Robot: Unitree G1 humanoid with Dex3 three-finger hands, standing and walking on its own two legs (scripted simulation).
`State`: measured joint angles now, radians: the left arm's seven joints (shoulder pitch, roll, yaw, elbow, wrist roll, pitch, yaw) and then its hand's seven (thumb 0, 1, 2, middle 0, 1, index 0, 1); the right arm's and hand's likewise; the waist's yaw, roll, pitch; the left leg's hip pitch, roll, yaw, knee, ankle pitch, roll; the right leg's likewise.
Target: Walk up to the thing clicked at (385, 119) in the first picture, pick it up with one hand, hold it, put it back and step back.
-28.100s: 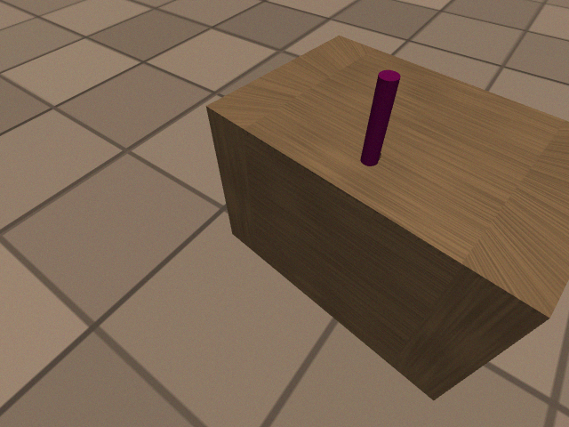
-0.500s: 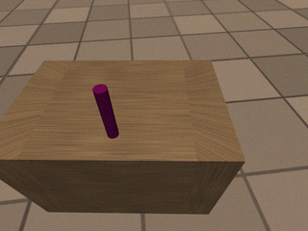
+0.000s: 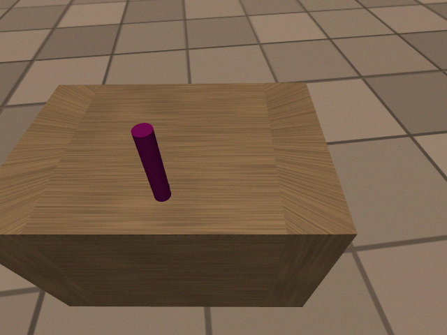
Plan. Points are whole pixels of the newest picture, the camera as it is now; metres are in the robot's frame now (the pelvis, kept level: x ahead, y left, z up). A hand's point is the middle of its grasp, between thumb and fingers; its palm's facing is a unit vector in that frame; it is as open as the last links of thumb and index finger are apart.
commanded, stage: stand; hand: left
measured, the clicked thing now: (153, 166) +0.49 +0.18 -0.01
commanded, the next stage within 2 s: step back in 1.54 s
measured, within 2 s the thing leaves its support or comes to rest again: neither
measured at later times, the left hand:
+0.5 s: hand out of the picture +0.09 +0.25 -0.16, palm faces -0.02 -0.94 -0.34, open 7.4 cm
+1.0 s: hand out of the picture +0.08 +0.25 -0.16, palm faces -0.02 -0.94 -0.34, open 7.4 cm
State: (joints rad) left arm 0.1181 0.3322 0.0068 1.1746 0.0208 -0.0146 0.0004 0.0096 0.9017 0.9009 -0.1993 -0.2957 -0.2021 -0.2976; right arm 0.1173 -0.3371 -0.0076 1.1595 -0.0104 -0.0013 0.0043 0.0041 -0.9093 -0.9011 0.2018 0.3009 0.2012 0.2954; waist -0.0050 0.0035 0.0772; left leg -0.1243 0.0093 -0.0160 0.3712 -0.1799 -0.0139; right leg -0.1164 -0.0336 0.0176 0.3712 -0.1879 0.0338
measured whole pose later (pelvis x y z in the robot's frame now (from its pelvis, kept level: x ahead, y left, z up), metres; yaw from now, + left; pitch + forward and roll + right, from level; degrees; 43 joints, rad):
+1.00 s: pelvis +0.01 +0.00 +0.00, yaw +0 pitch -3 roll +0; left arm 0.12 0.34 0.01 1.15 0.02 -0.01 -0.01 0.01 0.90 0.90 -0.20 -0.30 -0.20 -0.30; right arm 0.11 -0.34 0.00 1.14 -0.01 0.00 0.01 0.00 -0.91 -0.90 0.20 0.30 0.20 0.30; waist -0.01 0.00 0.07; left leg -0.10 0.01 -0.01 0.34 -0.18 -0.01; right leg -0.10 -0.04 0.02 0.34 -0.19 0.03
